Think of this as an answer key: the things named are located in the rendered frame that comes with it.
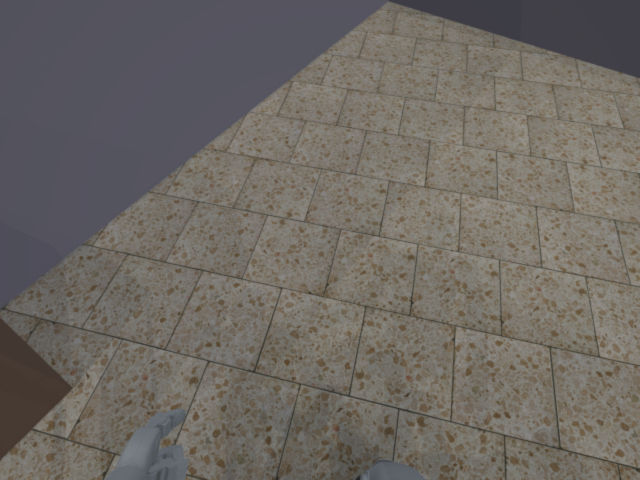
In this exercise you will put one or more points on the cupboard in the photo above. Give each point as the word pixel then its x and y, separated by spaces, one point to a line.
pixel 29 388

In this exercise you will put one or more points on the left robot hand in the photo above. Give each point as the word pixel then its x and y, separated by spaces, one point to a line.
pixel 142 450

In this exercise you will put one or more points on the robot right shin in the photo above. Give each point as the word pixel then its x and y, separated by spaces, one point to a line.
pixel 381 460

